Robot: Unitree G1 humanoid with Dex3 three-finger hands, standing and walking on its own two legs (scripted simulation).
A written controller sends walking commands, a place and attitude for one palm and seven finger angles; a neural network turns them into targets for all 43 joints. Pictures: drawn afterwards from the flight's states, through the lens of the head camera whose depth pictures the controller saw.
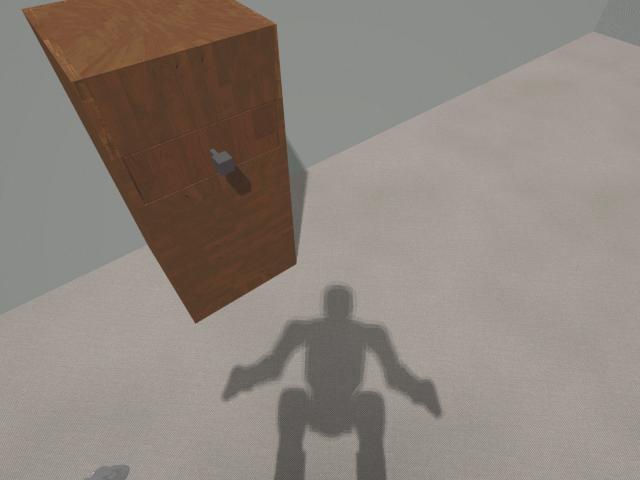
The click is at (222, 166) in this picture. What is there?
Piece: drawer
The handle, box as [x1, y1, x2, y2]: [209, 148, 234, 175]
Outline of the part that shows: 209,150 212,155 214,167 221,175 234,170 232,158 225,151 218,153 213,148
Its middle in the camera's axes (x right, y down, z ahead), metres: -0.25 -0.19 +0.95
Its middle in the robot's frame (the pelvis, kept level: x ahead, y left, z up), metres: +0.82 +0.29 -0.12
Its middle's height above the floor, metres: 0.65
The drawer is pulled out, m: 0.00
